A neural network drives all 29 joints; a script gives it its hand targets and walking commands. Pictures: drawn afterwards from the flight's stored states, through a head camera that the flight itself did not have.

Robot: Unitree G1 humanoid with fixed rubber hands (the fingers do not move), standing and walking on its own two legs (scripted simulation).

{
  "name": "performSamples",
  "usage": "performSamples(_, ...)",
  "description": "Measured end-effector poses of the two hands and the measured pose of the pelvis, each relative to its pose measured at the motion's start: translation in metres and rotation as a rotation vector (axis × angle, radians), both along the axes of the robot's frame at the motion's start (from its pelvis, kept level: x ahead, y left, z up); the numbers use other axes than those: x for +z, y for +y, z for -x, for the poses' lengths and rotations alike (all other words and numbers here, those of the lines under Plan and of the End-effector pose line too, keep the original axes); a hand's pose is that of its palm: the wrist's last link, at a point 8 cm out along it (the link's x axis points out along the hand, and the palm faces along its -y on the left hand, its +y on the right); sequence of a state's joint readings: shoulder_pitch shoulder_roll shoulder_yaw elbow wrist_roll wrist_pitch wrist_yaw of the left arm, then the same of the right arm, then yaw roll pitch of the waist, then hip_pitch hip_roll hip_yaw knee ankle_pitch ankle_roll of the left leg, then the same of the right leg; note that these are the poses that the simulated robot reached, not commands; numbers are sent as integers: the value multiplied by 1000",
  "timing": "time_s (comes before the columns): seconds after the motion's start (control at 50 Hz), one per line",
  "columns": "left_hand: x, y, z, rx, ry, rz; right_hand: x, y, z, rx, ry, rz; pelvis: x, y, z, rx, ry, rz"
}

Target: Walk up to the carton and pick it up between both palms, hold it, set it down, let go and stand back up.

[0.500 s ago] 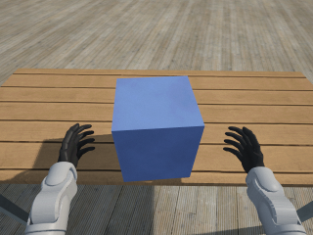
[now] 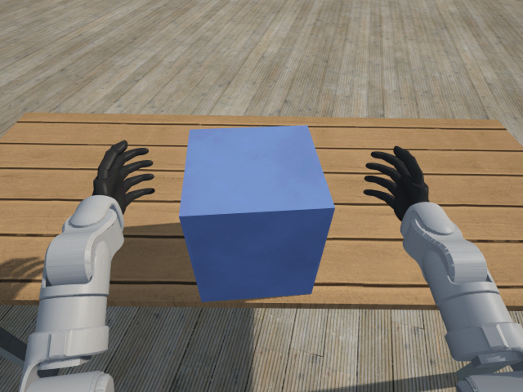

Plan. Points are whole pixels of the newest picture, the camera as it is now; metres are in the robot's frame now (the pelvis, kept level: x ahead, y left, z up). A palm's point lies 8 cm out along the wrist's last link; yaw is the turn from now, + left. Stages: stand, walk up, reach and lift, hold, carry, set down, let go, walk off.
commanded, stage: reach and lift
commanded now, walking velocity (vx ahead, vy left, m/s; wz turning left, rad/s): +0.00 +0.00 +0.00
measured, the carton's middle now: (253, 215) +0.43 +0.06 +0.03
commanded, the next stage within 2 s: none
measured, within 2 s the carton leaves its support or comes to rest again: neither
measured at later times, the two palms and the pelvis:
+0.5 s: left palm (108, 140) +0.39 +0.26 +0.21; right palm (402, 142) +0.44 -0.15 +0.20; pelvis +0.00 +0.00 +0.00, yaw +1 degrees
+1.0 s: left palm (128, 188) +0.39 +0.26 +0.12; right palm (373, 186) +0.43 -0.13 +0.11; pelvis -0.01 +0.00 +0.00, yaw +1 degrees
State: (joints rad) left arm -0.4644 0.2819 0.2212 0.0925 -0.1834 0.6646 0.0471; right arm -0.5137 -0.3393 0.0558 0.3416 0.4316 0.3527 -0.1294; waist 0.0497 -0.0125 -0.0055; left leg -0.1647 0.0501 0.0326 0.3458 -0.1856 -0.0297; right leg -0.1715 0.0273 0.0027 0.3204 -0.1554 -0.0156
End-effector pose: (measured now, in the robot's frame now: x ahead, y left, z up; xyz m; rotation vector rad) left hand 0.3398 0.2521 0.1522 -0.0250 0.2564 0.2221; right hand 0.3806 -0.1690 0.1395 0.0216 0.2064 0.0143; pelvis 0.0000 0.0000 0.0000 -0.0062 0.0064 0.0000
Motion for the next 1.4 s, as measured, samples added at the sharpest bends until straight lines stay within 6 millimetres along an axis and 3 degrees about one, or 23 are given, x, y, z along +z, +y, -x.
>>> performSamples(0.56,65,5,-59,-12,-15,-24,67,16,-65,5,5,-2,-1,0,2,20,71,9)
performSamples(0.68,65,7,-71,-2,2,-29,73,20,-74,1,28,11,-1,0,1,18,82,8)
performSamples(0.78,47,4,-71,-24,7,-45,58,24,-73,-13,40,15,0,1,-1,24,68,12)
performSamples(0.98,-28,4,-54,4,46,-13,-19,33,-55,-7,105,49,-2,1,5,20,93,10)
performSamples(1.08,-55,4,-52,26,52,-7,-43,44,-53,0,106,39,-5,1,8,27,160,14)
performSamples(1.22,-60,-9,-61,8,4,-24,-51,49,-59,-2,71,41,-9,3,4,29,219,20)
performSamples(1.4,-68,-16,-64,-1,-20,-20,-54,37,-61,-16,54,69,-12,2,1,21,237,18)
